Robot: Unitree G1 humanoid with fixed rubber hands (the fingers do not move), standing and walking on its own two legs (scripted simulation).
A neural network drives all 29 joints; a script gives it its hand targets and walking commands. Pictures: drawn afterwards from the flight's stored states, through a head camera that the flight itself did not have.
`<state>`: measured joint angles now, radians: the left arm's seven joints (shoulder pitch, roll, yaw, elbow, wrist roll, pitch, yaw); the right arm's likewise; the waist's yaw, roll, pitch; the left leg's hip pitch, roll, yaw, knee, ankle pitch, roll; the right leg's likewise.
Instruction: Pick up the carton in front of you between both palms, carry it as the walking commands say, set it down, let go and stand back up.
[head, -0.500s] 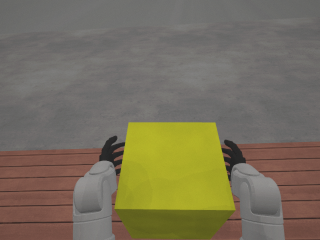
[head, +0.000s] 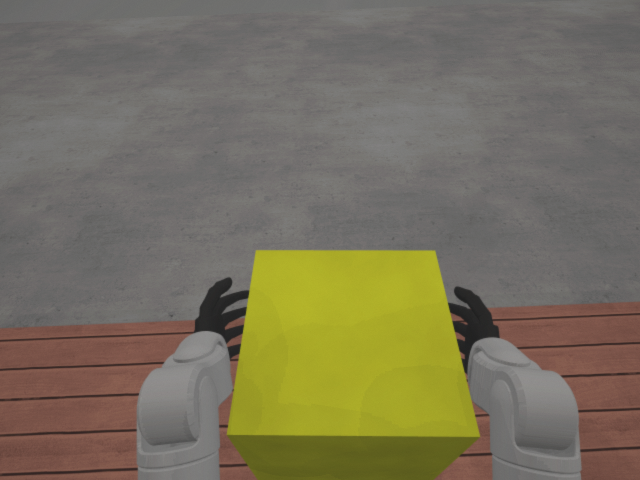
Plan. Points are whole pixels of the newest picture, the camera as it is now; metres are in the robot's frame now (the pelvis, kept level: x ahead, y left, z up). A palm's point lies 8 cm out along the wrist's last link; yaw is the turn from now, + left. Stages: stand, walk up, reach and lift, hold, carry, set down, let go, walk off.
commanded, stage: carry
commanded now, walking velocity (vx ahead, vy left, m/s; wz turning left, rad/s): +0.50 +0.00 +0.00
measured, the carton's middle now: (343, 376) +0.25 -0.01 +0.01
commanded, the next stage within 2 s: none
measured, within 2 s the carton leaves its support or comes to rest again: neither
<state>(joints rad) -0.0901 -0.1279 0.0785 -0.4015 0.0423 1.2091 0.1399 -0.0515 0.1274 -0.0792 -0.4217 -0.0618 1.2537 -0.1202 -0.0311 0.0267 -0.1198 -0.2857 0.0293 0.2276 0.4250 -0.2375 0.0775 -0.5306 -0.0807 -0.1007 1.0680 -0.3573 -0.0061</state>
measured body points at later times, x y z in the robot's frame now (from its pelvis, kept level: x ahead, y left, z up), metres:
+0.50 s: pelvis +0.31 -0.04 -0.01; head +0.35 -0.05 +0.44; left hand +0.58 +0.14 +0.08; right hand +0.60 -0.16 +0.06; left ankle +0.27 +0.08 -0.69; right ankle +0.36 -0.11 -0.74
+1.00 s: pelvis +0.43 -0.01 -0.02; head +0.47 -0.03 +0.43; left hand +0.80 +0.14 +0.09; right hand +0.81 -0.16 +0.08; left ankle +0.45 +0.08 -0.74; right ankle +0.36 -0.11 -0.74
